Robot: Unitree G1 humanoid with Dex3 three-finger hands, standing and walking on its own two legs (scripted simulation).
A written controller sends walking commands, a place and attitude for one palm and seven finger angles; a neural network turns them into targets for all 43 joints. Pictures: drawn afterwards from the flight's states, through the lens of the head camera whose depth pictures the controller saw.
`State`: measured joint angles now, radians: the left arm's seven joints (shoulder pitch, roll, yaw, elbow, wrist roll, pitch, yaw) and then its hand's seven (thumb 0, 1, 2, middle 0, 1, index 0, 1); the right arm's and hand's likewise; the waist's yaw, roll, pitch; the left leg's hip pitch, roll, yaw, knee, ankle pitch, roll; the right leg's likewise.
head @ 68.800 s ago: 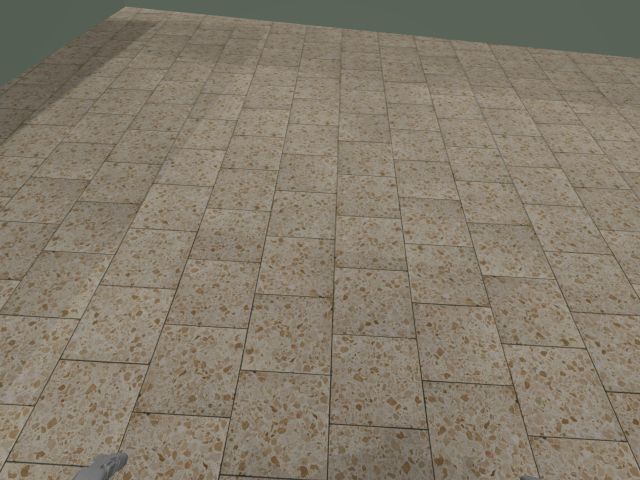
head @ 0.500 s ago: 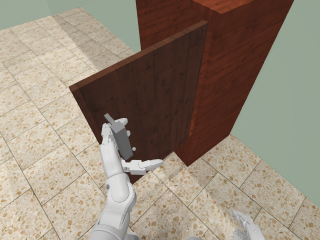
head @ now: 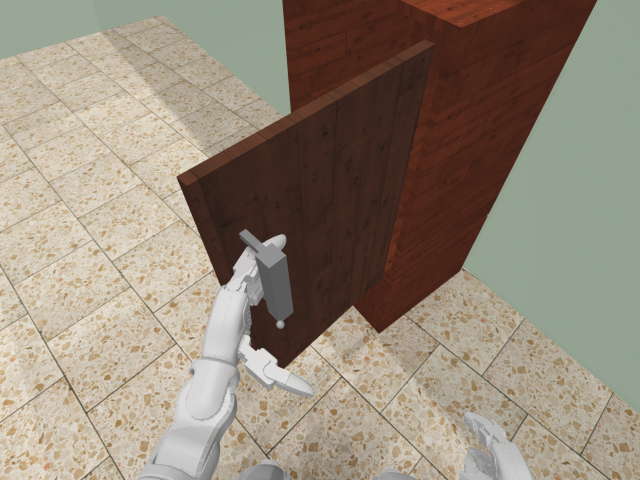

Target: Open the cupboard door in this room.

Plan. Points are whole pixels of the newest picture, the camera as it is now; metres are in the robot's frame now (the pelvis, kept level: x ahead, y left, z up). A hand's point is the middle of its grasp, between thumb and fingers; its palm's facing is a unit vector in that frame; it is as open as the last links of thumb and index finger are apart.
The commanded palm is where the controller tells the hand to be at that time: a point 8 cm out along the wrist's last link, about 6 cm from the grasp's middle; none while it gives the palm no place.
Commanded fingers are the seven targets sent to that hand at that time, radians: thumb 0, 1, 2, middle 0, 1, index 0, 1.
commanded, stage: slide the hand sideways off the handle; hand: left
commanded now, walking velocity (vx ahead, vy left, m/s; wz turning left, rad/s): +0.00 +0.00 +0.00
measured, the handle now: (265, 276) +0.36 +0.09 +0.05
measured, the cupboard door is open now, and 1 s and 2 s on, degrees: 97 97 97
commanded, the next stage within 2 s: draw the hand back to the body in 1.02 s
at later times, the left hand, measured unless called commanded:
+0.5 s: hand (255, 351) +0.26 +0.09 +0.05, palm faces -0.04 -1.00 -0.01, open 16.2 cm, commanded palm +0.23 +0.15 +0.05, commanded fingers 0.00 -0.50 0.30 -0.15 -0.30 -0.15 -0.30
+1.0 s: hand (210, 393) +0.21 +0.13 +0.05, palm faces +0.00 -1.00 -0.05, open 16.3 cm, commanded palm +0.19 +0.19 +0.05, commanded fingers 0.00 -0.50 0.30 -0.15 -0.30 -0.15 -0.30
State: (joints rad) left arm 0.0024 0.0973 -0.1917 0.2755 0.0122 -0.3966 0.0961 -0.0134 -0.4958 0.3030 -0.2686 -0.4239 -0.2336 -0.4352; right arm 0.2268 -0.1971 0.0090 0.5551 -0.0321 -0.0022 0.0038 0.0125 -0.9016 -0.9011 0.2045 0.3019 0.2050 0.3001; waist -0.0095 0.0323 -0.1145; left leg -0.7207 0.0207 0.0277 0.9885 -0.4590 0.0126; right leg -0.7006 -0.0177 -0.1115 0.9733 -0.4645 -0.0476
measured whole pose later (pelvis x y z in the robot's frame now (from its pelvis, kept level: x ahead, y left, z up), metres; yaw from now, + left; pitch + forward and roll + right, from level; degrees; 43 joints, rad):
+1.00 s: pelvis +0.01 -0.01 -0.01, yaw +0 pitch +13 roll -1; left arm 0.49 0.16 0.00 -0.14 -0.16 -0.39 -0.12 -0.01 -0.50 0.30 -0.15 -0.30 -0.15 -0.30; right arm 0.25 -0.23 0.00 0.45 0.00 -0.08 -0.03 0.01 -0.90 -0.90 0.20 0.30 0.20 0.30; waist 0.01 0.04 -0.13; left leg -0.79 0.03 0.00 1.08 -0.51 -0.01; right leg -0.77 -0.01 -0.13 1.06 -0.52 -0.06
